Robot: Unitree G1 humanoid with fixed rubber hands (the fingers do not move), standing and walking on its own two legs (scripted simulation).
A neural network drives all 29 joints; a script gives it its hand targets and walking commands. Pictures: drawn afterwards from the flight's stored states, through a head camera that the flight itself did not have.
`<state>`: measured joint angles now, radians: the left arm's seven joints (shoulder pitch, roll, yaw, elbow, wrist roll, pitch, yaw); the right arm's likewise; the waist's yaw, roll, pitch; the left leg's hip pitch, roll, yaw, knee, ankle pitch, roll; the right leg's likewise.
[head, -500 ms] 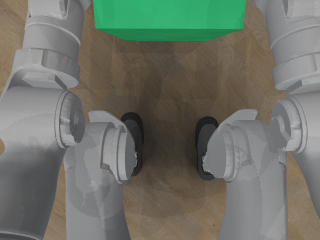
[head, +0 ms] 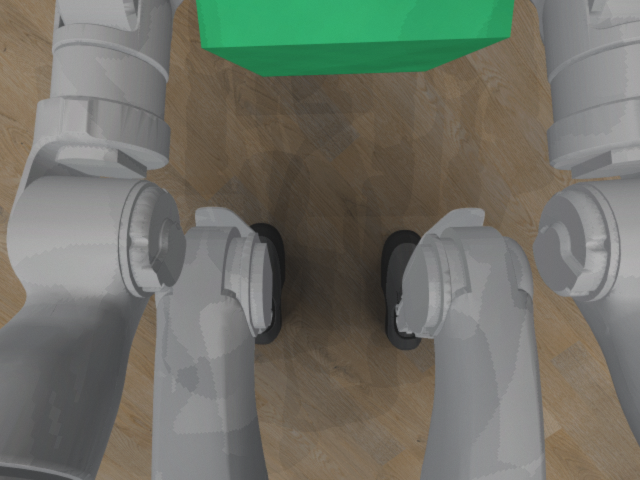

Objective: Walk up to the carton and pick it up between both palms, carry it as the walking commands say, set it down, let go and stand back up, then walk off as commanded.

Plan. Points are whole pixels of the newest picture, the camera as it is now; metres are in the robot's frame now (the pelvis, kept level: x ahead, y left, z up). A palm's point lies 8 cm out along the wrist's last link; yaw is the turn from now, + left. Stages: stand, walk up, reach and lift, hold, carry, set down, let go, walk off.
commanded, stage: reach and lift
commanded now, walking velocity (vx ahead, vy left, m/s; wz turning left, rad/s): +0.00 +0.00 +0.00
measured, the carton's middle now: out of the picture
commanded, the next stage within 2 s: none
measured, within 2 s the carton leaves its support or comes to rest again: neither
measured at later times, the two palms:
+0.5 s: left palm out of the picture +0.57 +0.15 -0.05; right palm out of the picture +0.56 -0.15 -0.04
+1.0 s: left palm out of the picture +0.55 +0.15 +0.02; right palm out of the picture +0.54 -0.15 +0.02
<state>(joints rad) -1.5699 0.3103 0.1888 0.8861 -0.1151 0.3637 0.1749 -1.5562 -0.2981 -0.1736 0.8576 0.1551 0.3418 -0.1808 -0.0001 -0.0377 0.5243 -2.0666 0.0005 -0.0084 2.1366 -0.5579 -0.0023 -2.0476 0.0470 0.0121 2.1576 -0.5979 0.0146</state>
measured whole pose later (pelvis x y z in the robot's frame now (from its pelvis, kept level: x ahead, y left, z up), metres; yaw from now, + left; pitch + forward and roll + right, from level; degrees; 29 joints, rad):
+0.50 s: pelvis -0.01 +0.00 +0.04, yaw -1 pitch +25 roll +0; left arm -1.55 0.25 0.30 0.79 -0.02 0.45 0.14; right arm -1.48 -0.25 -0.25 0.71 0.08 0.43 -0.17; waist 0.00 -0.04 0.52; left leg -1.92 0.00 -0.01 2.01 -0.53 0.00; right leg -1.91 0.07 0.03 2.02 -0.55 0.02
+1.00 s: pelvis -0.03 +0.00 +0.08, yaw -1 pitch +21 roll +0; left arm -1.49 0.21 0.35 0.70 0.02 0.51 0.14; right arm -1.42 -0.21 -0.30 0.63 0.05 0.49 -0.16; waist 0.00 -0.04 0.53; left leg -1.76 -0.01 -0.01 1.87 -0.48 0.00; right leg -1.75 0.07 0.04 1.88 -0.50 0.03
